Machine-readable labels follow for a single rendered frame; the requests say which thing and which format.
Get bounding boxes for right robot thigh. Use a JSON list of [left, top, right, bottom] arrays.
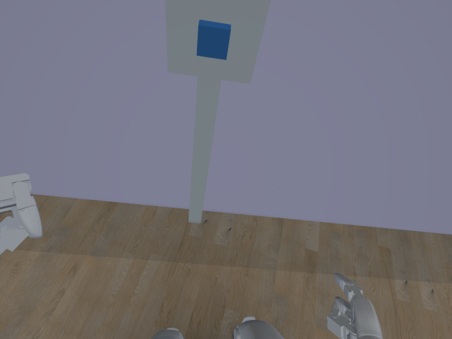
[[234, 320, 284, 339]]

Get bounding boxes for robot left hand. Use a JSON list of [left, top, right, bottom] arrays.
[[0, 173, 42, 255]]

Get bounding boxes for right robot shin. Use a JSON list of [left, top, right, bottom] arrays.
[[242, 316, 255, 323]]

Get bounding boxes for panel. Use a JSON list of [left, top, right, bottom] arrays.
[[165, 0, 270, 223]]

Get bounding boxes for button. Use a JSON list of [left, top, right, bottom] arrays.
[[196, 20, 231, 60]]

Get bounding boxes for robot right hand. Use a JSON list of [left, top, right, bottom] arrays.
[[327, 273, 383, 339]]

